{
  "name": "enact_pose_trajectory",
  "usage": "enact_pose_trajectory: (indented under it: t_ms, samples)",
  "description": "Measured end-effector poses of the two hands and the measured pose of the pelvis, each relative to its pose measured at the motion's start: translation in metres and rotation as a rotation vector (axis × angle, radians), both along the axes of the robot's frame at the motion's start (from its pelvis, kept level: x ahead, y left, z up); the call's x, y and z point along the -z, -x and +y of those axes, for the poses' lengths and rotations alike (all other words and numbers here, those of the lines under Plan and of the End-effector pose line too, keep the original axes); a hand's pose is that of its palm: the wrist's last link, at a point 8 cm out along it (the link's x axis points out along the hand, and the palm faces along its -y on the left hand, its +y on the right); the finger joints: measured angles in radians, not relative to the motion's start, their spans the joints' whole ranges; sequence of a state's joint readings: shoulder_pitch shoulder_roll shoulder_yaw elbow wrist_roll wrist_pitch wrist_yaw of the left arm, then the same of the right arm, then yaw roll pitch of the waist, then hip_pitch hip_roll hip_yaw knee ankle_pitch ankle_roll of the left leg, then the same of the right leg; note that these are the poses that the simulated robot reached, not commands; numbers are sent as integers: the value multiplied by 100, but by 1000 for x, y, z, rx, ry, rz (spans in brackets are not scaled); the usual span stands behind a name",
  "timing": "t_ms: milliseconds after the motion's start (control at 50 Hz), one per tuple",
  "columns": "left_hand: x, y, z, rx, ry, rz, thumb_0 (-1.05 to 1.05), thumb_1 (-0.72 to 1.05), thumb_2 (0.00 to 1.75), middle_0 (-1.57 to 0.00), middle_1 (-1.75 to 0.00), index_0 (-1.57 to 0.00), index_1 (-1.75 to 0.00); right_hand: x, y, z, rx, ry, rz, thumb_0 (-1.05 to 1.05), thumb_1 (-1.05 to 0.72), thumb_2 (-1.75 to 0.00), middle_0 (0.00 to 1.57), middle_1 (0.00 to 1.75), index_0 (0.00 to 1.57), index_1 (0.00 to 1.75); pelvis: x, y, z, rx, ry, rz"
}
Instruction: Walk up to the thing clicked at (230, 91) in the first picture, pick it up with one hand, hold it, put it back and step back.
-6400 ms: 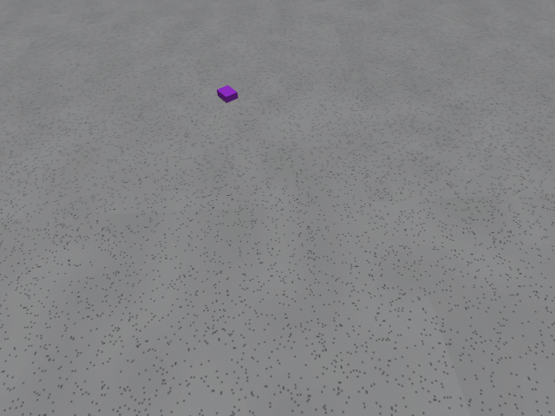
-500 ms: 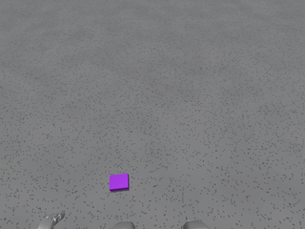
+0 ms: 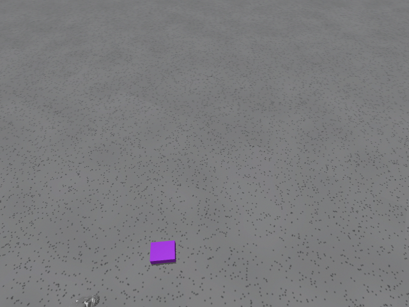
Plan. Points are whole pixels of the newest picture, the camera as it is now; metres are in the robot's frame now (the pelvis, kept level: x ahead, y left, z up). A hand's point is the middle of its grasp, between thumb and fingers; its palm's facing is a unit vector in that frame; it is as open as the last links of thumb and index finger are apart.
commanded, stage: walk up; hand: left
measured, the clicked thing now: (163, 252) +0.46 +0.24 -0.75
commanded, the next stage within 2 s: stand in 0.54 s
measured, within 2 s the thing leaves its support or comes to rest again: neither
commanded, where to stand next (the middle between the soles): +0.10 -0.01 m, yaw +2 degrees
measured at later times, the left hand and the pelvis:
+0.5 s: hand out of the picture +0.08 +0.26 -0.15, palm faces +0.02 -0.95 -0.31, open 7.4 cm; pelvis +0.01 +0.01 +0.01, yaw +1 degrees
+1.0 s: hand out of the picture +0.11 +0.26 -0.14, palm faces +0.02 -0.94 -0.34, open 7.4 cm; pelvis +0.03 +0.01 +0.01, yaw +1 degrees
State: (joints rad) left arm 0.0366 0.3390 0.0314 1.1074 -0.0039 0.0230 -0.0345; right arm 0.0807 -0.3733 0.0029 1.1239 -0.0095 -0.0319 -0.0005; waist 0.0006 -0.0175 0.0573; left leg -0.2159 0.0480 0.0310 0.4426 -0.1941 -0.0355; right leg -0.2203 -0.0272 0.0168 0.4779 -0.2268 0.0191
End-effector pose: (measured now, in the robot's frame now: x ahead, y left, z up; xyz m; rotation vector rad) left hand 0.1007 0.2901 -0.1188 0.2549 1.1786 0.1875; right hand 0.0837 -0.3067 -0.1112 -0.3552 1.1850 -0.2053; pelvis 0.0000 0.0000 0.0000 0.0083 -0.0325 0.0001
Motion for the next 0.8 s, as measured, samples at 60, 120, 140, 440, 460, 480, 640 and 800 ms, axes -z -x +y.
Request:
enact_pose_trajectory:
  t_ms: [60, 120, 140, 440, 460, 480, 640, 800]
  samples:
    - [0, -1, 2, 1, 4, 3, 1, 91, 90, -20, -30, -20, -30, -3, -1, 3, 2, 1, -1, 0, -91, -90, 20, 30, 20, 30, -2, -1, 2, -1, 3, 1]
    - [-1, 1, 6, -2, 3, 11, 1, 91, 90, -20, -30, -20, -30, -4, -2, 6, 5, 0, -1, 0, -91, -90, 20, 30, 20, 30, -3, -2, 4, -2, 5, 2]
    - [-1, 3, 7, -3, 2, 16, 1, 91, 90, -20, -30, -20, -30, -4, -2, 7, 5, -1, 0, 0, -91, -90, 20, 30, 20, 30, -3, -2, 5, -2, 5, 3]
    - [-2, 25, 18, -31, -20, 90, 1, 91, 90, -20, -30, -20, -30, -1, -10, 17, 3, -24, 15, 0, -91, -90, 20, 30, 20, 30, -6, -9, 9, -9, 7, 10]
    - [-2, 25, 18, -32, -20, 92, 1, 91, 90, -20, -30, -20, -30, -1, -11, 17, 2, -25, 16, 0, -91, -90, 20, 30, 20, 30, -6, -9, 9, -9, 7, 10]
    - [-2, 26, 18, -34, -20, 94, 1, 91, 90, -20, -30, -20, -30, -1, -12, 17, 1, -26, 17, 0, -91, -90, 20, 30, 20, 30, -6, -10, 9, -10, 7, 11]
    - [-4, 24, 14, -32, -24, 83, 1, 91, 90, -20, -30, -20, -30, 0, -19, 18, -5, -36, 21, 0, -91, -90, 20, 30, 20, 30, -7, -15, 8, -16, 8, 7]
    - [-8, 14, 15, -28, -37, 65, 1, 91, 90, -20, -30, -20, -30, 2, -26, 21, -11, -53, 24, 0, -91, -90, 20, 30, 20, 30, -8, -21, 7, -20, 6, 9]
